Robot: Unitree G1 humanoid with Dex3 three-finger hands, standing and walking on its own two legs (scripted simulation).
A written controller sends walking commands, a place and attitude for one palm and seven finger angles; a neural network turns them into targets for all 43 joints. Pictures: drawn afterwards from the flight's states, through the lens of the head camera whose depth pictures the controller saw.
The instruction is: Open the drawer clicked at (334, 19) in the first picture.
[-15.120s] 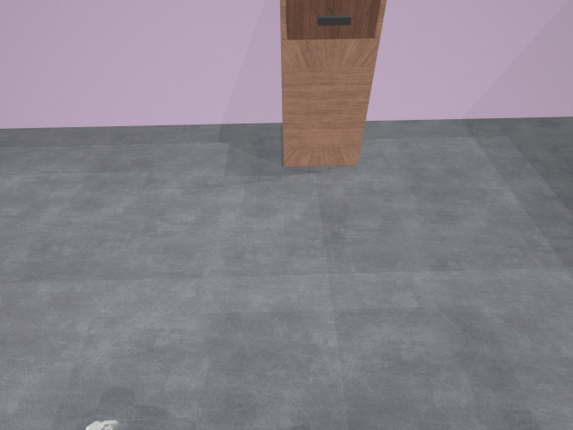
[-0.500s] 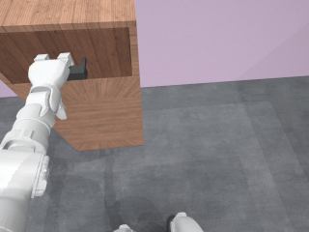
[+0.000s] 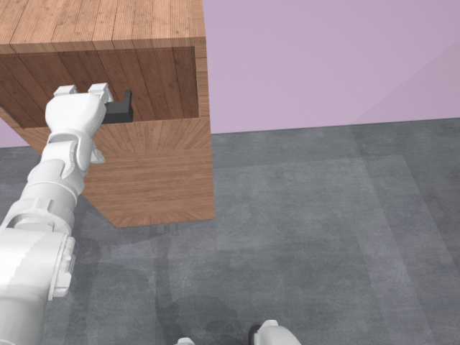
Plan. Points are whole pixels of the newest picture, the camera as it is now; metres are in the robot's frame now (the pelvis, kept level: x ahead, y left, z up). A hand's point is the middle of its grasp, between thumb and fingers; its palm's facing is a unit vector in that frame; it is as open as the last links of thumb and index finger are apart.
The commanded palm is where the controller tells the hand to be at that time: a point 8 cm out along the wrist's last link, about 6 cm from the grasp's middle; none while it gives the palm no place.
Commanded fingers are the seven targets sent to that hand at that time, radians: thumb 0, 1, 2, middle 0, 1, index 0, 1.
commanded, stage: close the thumb around the handle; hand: left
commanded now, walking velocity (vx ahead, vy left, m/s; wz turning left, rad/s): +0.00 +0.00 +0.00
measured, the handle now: (96, 104) +0.55 +0.23 +0.05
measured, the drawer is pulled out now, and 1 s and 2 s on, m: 0.00 0.03 0.09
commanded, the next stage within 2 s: pull the drawer open in 0.40 s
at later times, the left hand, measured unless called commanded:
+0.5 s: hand (90, 134) +0.49 +0.23 +0.03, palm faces -0.06 -0.02 -1.00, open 6.3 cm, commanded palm +0.47 +0.23 +0.08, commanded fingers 0.00 0.90 0.90 -0.40 -1.35 -0.40 -1.35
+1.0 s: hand (89, 150) +0.46 +0.23 +0.03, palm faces -0.03 -0.04 -1.00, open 6.3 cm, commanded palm +0.41 +0.23 +0.08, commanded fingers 0.00 0.90 0.90 -0.40 -1.35 -0.40 -1.35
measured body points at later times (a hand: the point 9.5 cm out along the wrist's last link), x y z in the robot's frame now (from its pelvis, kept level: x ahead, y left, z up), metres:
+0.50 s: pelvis +0.00 +0.00 +0.00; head +0.12 +0.00 +0.44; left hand +0.49 +0.23 +0.08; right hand +0.00 -0.28 -0.13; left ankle -0.04 +0.09 -0.70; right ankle +0.02 -0.12 -0.70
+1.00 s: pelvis +0.03 +0.01 +0.01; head +0.12 +0.00 +0.45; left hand +0.45 +0.23 +0.08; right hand +0.08 -0.27 -0.12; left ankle -0.04 +0.09 -0.70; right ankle +0.02 -0.12 -0.70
